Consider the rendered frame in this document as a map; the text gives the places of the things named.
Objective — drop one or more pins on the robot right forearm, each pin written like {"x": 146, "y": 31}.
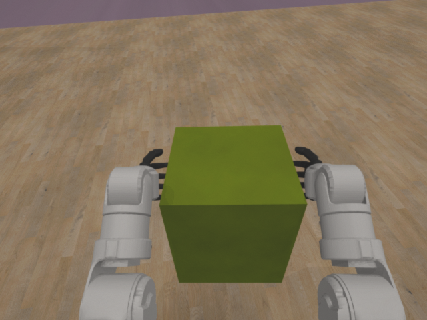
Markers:
{"x": 348, "y": 237}

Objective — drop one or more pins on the right robot upper arm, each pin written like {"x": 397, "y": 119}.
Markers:
{"x": 358, "y": 297}

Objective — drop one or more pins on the robot right hand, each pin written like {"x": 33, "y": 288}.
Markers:
{"x": 313, "y": 158}

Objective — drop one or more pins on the carton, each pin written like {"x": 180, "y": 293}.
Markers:
{"x": 232, "y": 204}

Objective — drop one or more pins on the robot left forearm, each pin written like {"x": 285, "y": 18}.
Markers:
{"x": 124, "y": 238}

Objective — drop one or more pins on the robot left hand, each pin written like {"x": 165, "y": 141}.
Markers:
{"x": 147, "y": 161}

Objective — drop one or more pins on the left robot upper arm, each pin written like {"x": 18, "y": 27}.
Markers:
{"x": 120, "y": 296}

